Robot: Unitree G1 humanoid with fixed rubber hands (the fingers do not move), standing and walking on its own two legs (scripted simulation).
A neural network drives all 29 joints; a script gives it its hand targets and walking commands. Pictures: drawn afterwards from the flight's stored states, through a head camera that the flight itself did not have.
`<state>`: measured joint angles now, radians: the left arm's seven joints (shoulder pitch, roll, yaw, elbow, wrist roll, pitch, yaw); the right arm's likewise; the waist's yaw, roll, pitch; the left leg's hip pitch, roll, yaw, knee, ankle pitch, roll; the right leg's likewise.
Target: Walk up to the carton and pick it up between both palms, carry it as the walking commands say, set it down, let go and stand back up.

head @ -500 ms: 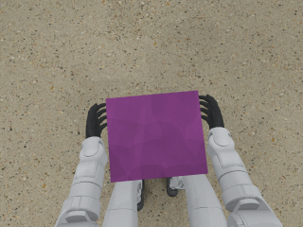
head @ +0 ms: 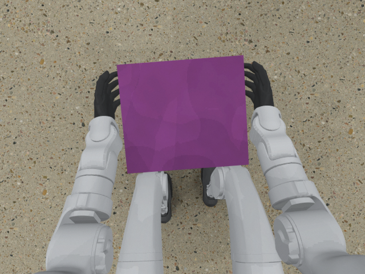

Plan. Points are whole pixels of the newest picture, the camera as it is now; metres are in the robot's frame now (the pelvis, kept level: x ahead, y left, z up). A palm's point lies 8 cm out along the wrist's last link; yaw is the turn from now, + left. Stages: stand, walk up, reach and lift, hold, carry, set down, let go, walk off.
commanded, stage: set down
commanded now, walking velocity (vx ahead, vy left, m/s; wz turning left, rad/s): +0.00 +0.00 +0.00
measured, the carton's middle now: (183, 115) +0.40 +0.02 -0.20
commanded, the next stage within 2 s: none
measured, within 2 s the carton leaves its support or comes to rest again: rests again in 2.00 s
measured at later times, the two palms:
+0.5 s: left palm (116, 101) +0.44 +0.19 -0.21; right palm (249, 91) +0.46 -0.14 -0.20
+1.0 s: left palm (126, 103) +0.46 +0.19 -0.32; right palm (235, 92) +0.48 -0.13 -0.32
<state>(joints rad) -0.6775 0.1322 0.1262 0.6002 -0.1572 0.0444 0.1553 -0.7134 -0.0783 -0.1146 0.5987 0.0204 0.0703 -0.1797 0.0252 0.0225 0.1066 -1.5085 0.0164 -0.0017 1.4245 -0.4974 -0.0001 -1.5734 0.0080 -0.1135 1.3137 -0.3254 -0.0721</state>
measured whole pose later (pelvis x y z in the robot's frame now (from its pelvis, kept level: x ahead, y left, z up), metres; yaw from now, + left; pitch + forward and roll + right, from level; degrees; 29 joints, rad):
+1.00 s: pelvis -0.03 +0.01 -0.13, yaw +1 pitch +29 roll -1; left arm -1.18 0.26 0.13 0.68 -0.25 0.13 0.22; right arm -1.22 -0.27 -0.10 0.71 0.15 0.14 -0.19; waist 0.03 0.02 0.55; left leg -1.83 -0.01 0.00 1.95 -0.62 0.01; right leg -1.90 0.01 -0.10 1.82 -0.42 -0.07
